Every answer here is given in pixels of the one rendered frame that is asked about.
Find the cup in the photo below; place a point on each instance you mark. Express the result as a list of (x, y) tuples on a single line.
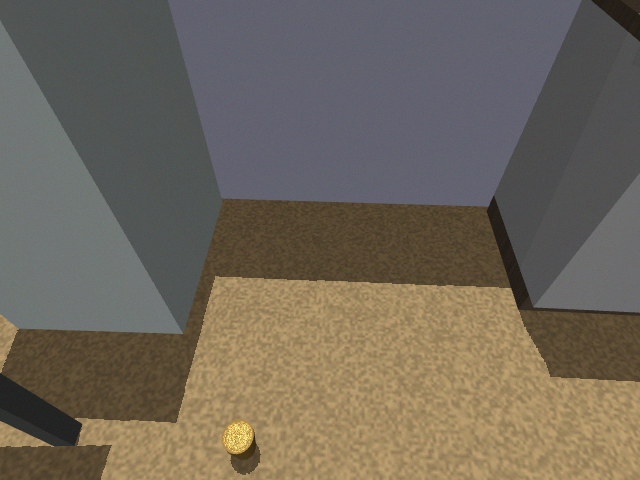
[(238, 439)]

